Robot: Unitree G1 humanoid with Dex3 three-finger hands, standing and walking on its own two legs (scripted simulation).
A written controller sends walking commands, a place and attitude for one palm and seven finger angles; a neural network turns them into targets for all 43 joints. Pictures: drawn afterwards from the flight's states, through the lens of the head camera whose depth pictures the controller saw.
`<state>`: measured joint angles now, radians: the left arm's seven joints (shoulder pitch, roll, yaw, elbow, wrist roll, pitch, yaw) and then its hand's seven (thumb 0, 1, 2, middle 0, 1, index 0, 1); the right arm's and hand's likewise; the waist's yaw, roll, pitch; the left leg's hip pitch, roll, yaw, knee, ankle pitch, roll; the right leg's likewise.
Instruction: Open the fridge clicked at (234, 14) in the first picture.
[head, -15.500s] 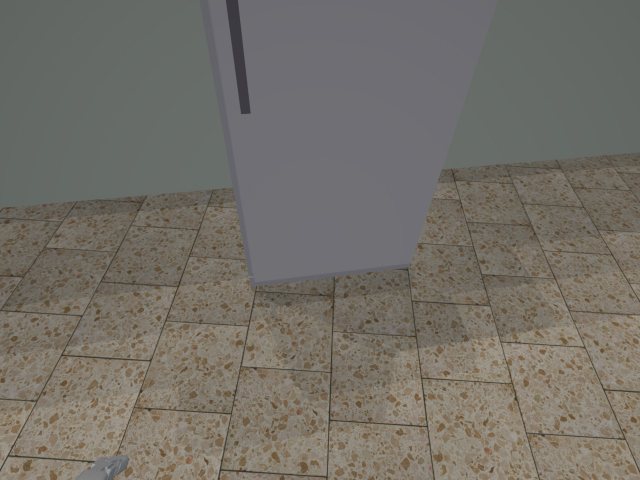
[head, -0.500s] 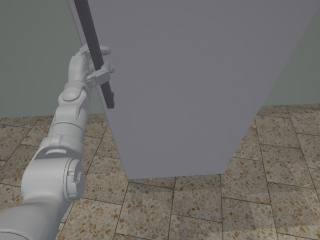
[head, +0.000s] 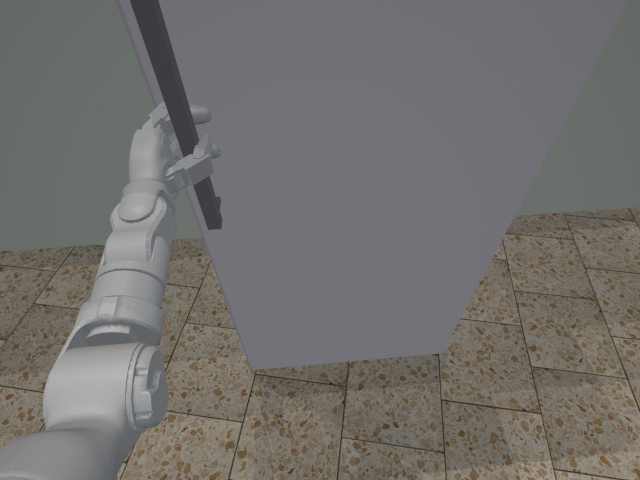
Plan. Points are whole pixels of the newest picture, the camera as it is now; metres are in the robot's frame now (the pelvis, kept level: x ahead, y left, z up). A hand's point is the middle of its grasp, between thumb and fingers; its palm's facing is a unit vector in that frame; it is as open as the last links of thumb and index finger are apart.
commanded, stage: grip the handle and tug to test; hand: left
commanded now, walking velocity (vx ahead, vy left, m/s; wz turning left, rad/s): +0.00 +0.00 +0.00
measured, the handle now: (172, 69) +0.51 +0.16 +0.27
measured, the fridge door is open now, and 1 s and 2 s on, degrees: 0 13 44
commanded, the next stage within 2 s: pull the door a little, standing still in 0.08 s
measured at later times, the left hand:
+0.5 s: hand (204, 160) +0.46 +0.14 +0.18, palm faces +0.08 -1.00 +0.02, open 5.7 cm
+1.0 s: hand (210, 232) +0.34 +0.11 +0.17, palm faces +0.03 -0.98 -0.18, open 6.5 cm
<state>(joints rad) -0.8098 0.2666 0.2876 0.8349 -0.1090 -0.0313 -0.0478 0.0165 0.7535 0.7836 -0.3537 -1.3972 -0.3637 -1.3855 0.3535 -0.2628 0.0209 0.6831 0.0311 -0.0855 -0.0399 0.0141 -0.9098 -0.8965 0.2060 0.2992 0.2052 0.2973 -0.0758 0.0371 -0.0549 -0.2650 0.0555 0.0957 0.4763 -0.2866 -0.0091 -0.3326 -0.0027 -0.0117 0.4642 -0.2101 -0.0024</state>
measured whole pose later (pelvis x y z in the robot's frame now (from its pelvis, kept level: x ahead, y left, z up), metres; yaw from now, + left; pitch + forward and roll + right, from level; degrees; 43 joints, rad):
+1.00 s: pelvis +0.05 -0.01 +0.00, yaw +1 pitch +3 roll +1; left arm 0.03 0.20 -0.01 -0.29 -0.07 0.05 0.03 -0.02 0.62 0.76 -0.38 -1.37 -0.31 -1.34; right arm 0.13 -0.24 0.03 0.54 -0.01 0.05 -0.06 0.02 -0.91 -0.90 0.20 0.30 0.20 0.30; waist 0.01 0.04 -0.06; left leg -0.18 0.03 0.04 0.50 -0.29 -0.01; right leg -0.22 -0.02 -0.05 0.46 -0.28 0.00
